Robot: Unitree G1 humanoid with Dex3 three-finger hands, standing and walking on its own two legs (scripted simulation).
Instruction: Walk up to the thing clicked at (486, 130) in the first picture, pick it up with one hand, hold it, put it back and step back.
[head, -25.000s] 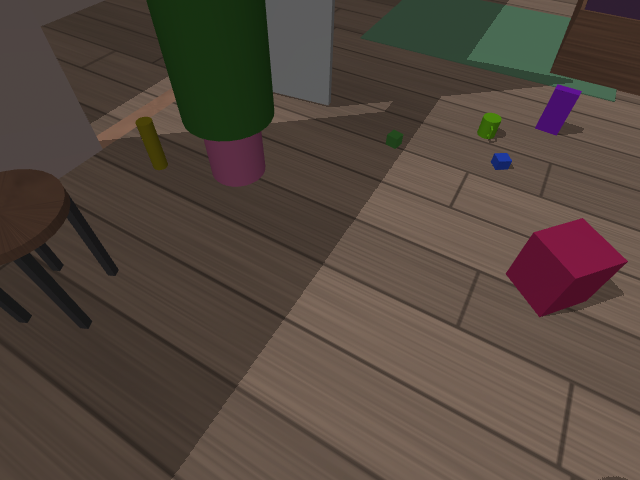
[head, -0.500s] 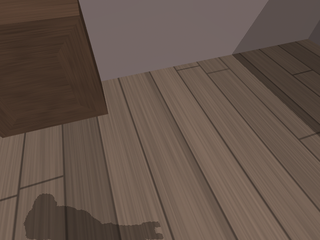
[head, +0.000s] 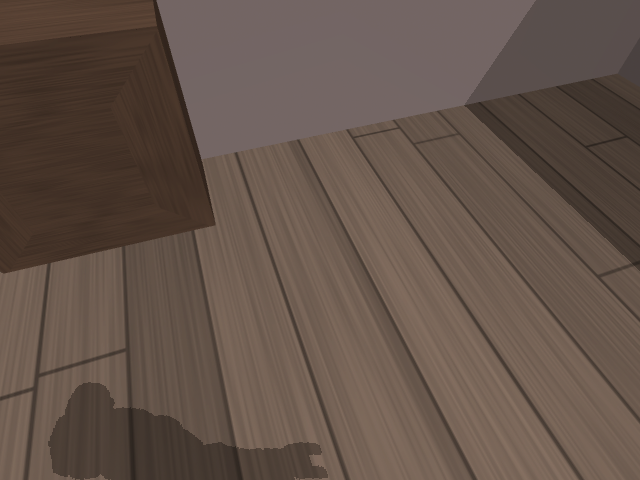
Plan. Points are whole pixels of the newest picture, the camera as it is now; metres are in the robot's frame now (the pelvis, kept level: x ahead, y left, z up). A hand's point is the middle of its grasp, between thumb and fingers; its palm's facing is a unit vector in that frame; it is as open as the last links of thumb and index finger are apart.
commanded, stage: stand
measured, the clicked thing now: out of the picture -0.57 +2.08 -0.73
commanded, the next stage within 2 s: walk up in 0.36 s
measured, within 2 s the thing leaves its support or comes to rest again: neither
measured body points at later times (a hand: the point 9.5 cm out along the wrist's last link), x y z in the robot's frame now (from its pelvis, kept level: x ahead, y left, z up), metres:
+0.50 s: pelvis -0.01 -0.02 -0.01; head +0.04 +0.00 +0.44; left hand +0.08 +0.32 -0.13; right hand +0.08 -0.32 -0.14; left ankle +0.01 +0.15 -0.75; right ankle -0.02 -0.13 -0.74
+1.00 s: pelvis +0.01 -0.05 -0.03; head +0.03 +0.00 +0.41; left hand -0.09 +0.25 -0.16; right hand +0.30 -0.23 -0.11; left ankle +0.00 +0.07 -0.75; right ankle +0.02 -0.16 -0.70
